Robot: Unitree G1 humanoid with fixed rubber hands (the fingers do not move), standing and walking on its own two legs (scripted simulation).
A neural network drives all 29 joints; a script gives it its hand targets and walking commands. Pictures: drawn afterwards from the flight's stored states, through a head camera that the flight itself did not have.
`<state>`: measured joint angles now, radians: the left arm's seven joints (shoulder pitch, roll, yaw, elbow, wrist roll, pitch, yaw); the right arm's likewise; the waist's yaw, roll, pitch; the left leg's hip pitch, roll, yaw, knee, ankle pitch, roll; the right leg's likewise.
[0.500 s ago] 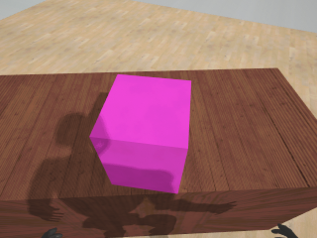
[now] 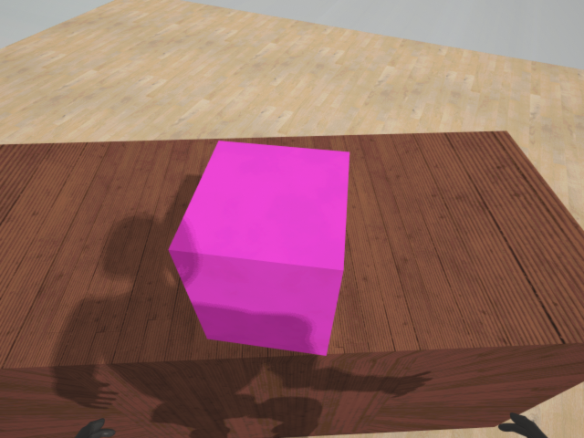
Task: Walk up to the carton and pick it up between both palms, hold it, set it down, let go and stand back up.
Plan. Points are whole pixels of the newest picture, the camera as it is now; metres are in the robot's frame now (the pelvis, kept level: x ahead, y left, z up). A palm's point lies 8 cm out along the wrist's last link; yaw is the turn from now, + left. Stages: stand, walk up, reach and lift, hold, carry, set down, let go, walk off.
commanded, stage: walk up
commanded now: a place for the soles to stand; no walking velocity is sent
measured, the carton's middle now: (274, 251) +0.40 +0.04 +0.02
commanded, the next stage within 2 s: reach and lift in 0.34 s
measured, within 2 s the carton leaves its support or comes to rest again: neither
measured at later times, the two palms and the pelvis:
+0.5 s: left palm out of the picture +0.15 +0.29 -0.08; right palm out of the picture +0.13 -0.32 -0.09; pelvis -0.01 -0.01 -0.01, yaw +0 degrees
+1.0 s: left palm (79, 426) +0.18 +0.29 -0.05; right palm out of the picture +0.13 -0.24 -0.04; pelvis +0.00 +0.01 +0.01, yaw -1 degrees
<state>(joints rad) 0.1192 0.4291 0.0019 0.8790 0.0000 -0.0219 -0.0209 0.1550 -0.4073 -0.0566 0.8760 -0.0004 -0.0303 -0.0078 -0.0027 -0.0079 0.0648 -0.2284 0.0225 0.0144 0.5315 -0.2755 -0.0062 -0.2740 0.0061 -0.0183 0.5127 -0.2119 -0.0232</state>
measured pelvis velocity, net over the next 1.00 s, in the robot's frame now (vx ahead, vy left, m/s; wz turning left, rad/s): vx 0.00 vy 0.01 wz -0.01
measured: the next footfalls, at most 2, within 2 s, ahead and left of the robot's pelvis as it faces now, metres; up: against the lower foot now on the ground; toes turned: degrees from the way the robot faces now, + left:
none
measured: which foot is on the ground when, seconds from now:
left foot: down 0.00-1.00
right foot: down 0.00-1.00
